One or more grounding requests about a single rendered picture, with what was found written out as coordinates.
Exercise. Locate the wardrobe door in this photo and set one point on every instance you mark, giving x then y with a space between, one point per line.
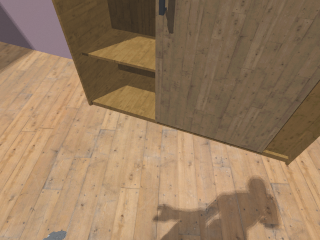
304 120
235 70

